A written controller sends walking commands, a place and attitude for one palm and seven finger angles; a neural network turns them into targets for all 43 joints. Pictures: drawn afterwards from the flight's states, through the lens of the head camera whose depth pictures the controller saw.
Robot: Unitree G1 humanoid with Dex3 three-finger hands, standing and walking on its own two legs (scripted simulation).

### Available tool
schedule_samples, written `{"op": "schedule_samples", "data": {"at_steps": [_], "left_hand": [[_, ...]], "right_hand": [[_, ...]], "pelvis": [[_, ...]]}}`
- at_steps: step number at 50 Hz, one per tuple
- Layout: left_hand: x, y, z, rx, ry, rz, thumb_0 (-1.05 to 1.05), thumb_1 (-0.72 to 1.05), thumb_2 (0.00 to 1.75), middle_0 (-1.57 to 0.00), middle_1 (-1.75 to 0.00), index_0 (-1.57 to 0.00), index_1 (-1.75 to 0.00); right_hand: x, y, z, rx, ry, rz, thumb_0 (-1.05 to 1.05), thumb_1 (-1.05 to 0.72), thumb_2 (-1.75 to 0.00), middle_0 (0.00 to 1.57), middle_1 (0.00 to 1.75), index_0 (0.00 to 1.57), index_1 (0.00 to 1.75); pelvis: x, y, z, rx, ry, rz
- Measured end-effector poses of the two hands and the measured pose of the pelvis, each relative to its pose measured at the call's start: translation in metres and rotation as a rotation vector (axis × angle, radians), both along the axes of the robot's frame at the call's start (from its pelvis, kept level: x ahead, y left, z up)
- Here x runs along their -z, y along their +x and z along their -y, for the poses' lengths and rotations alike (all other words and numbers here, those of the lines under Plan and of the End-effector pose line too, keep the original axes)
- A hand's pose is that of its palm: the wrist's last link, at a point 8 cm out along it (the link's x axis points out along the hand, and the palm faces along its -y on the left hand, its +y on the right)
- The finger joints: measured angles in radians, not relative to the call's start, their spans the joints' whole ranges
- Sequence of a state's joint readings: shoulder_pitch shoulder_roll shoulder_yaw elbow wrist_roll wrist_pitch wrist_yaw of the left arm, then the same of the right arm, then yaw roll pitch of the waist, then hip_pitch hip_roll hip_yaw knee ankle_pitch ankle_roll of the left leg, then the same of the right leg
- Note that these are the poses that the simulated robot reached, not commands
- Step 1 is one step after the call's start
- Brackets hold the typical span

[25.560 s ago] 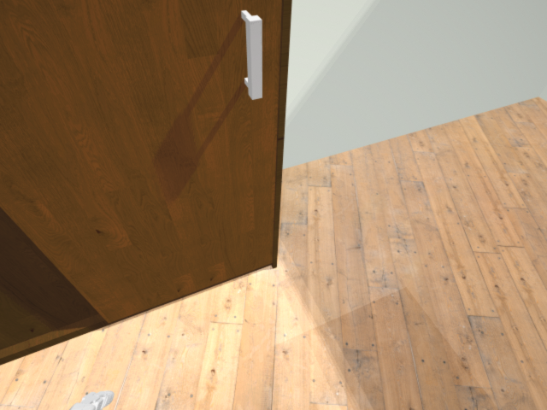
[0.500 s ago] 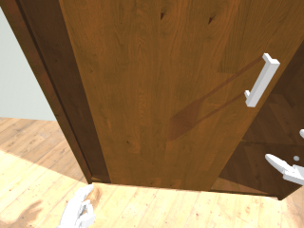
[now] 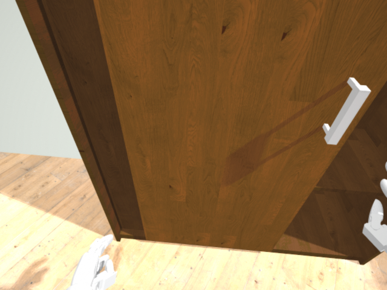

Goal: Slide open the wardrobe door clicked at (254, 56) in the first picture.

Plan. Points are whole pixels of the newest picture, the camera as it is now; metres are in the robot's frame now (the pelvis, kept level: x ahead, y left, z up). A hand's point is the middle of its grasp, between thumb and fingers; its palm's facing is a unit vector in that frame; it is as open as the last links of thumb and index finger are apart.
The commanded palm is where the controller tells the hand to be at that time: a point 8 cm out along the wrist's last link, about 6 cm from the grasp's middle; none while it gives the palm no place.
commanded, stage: draw the hand back to the body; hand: right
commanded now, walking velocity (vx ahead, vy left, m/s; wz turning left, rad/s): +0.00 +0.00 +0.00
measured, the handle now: (341, 111) +0.46 -0.36 +0.17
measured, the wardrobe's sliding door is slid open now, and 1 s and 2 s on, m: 0.47 0.47 0.47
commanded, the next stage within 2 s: step back with the hand held close in 0.18 s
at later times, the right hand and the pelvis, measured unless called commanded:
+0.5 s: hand (341, 202) +0.22 -0.24 +0.15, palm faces +0.39 +0.80 -0.46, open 7.4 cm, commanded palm +0.16 -0.28 +0.17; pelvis +0.02 +0.02 +0.00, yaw +1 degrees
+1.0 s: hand out of the picture +0.16 -0.31 +0.15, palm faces +0.39 +0.78 -0.48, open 7.4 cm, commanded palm +0.10 -0.34 +0.17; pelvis -0.04 -0.04 -0.01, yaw -1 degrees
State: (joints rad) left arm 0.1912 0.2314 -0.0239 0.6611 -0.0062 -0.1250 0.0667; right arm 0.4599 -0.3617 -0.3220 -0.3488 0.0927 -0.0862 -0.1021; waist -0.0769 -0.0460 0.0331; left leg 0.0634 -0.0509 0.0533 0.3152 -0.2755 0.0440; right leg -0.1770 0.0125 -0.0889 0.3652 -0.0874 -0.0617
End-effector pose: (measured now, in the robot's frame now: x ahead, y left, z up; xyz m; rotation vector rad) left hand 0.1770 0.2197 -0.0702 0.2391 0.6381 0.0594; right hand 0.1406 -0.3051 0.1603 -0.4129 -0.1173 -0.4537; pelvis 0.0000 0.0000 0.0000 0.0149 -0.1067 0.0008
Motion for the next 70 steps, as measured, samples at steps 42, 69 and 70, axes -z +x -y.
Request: {"op": "schedule_samples", "data": {"at_steps": [42, 69, 70], "left_hand": [[0.002, -0.034, -0.009, -0.136, 0.06, -0.116, 0.01, 0.91, 0.9, -0.2, -0.3, -0.21, -0.3], [-0.014, -0.087, 0.097, 0.019, 0.115, -0.01, 0.01, 0.91, 0.9, -0.21, -0.3, -0.21, -0.3], [-0.015, -0.091, 0.1, 0.02, 0.116, -0.003, 0.01, 0.91, 0.9, -0.21, -0.3, -0.21, -0.3]], "right_hand": [[-0.01, 0.013, 0.011, -0.119, -0.147, -0.005, 0.01, -0.89, -0.9, 0.21, 0.3, 0.22, 0.3], [-0.01, -0.102, 0.105, -0.06, -0.132, 0.171, 0.02, -0.89, -0.9, 0.21, 0.3, 0.21, 0.3], [-0.011, -0.109, 0.109, -0.066, -0.141, 0.184, 0.02, -0.89, -0.9, 0.21, 0.3, 0.21, 0.3]], "pelvis": [[0.008, -0.017, 0.017, -0.031, 0.028, -0.119], [0.015, -0.109, 0.093, 0.048, 0.112, -0.076], [0.016, -0.115, 0.096, 0.055, 0.115, -0.072]]}}
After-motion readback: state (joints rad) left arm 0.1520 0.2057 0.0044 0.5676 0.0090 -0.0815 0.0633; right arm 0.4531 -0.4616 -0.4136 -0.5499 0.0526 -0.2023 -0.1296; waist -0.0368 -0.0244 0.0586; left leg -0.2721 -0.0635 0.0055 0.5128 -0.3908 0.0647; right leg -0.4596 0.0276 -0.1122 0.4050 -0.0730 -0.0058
